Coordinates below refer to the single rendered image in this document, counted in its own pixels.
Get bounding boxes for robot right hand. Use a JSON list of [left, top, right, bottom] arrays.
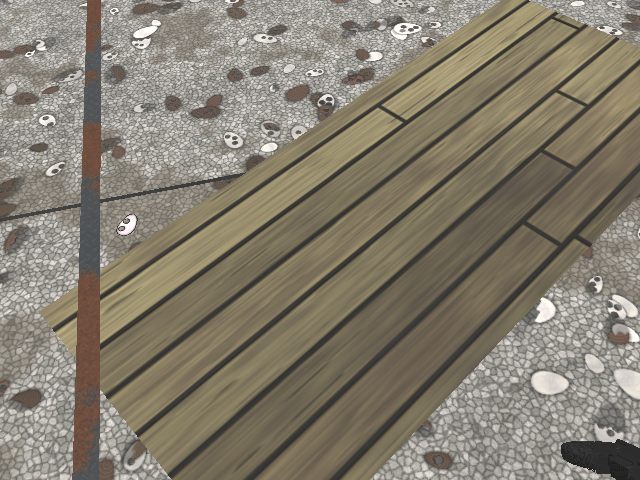
[[561, 439, 640, 480]]

